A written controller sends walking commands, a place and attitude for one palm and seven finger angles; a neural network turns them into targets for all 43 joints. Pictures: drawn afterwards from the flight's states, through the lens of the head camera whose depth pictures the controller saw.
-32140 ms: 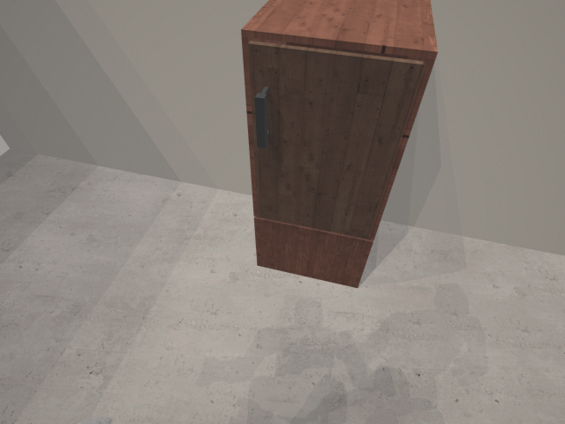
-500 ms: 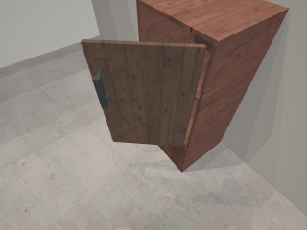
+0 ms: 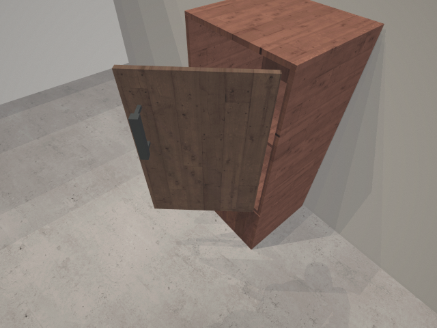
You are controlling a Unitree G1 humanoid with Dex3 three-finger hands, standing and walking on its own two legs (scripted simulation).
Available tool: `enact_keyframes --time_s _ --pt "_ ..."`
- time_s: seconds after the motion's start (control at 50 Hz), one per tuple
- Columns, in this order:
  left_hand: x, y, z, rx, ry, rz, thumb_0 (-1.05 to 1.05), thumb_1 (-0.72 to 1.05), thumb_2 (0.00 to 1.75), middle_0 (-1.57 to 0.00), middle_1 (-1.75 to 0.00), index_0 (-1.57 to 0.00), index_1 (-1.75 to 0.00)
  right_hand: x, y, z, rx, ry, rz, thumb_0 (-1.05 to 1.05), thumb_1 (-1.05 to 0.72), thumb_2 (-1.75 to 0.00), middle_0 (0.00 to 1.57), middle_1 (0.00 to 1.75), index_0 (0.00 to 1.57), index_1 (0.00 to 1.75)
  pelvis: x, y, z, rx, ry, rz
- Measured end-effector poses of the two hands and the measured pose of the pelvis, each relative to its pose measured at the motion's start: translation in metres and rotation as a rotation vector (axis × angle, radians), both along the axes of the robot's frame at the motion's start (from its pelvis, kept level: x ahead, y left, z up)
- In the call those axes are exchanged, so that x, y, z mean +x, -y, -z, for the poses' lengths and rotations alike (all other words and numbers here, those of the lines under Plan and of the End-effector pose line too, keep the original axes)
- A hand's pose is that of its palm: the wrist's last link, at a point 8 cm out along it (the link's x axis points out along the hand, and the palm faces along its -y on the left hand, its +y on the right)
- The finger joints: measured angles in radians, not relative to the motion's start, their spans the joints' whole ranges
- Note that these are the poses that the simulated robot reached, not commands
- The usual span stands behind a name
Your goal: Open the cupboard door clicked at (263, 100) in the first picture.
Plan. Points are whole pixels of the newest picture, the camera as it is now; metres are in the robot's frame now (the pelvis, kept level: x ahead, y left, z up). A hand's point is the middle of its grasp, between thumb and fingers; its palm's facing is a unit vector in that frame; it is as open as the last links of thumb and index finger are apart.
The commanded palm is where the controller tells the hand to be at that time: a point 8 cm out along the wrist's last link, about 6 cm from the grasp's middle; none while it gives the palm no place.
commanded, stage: look again from close up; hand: left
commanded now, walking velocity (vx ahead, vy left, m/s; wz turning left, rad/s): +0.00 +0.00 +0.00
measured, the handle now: (141, 132) +0.58 +0.24 +0.00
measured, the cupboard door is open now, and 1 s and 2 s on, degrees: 48 48 48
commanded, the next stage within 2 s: shuffle to correct the standing spot in 0.40 s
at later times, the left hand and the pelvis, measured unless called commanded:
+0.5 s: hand out of the picture -0.05 +0.16 -0.17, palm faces +0.04 -0.99 -0.15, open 7.4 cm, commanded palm none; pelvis -0.03 +0.00 +0.00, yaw +1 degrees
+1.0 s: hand out of the picture +0.02 +0.19 -0.17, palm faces +0.02 -0.99 -0.16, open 7.3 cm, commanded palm none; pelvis +0.01 +0.02 +0.01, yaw -1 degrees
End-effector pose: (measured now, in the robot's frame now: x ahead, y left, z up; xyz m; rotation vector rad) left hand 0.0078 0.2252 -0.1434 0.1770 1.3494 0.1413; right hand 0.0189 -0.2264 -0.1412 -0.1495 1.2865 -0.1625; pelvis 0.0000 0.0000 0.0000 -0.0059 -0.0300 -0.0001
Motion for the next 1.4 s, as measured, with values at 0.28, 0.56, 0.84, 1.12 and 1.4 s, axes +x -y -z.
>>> enact_keyframes --time_s 0.28,0.56,0.84,1.12,1.4 --pt "-0.036 0.0 -0.002 -0.017 0.017 -0.026 0.0 0.91 0.9 -0.2 -0.3 -0.2 -0.3 -0.038 -0.013 0.002 0.033 -0.027 -0.024 0.01 -0.92 -0.9 0.2 0.3 0.2 0.3 -0.025 -0.006 -0.002 0.013 0.013 -0.009" --pt "-0.072 0.02 0.004 -0.064 -0.049 -0.054 0.0 0.91 0.9 -0.2 -0.3 -0.2 -0.3 -0.067 -0.012 0.001 0.035 -0.09 -0.005 0.0 -0.91 -0.9 0.19 0.3 0.2 0.3 -0.034 0.0 -0.002 0.01 0.009 -0.009" --pt "-0.064 0.003 0.017 -0.095 -0.077 -0.089 0.0 0.91 0.9 -0.2 -0.3 -0.2 -0.3 -0.072 -0.027 -0.002 0.0 -0.118 0.026 0.0 -0.91 -0.9 0.19 0.3 0.2 0.29 -0.012 -0.019 0.004 -0.002 0.006 0.0" --pt "0.06 -0.015 -0.002 -0.003 0.111 -0.007 0.02 0.94 0.9 -0.2 -0.3 -0.19 -0.3 -0.064 -0.049 0.009 0.092 -0.213 0.074 0.0 -0.91 -0.9 0.2 0.3 0.2 0.3 0.03 -0.012 0.005 0.022 -0.007 0.015" --pt "0.071 -0.017 -0.002 0.003 0.069 -0.046 0.0 0.95 0.9 -0.2 -0.3 -0.2 -0.3 0.024 -0.028 0.003 0.014 -0.098 0.014 0.02 -0.94 -0.9 0.2 0.3 0.2 0.3 0.046 -0.015 -0.001 0.016 -0.009 0.004"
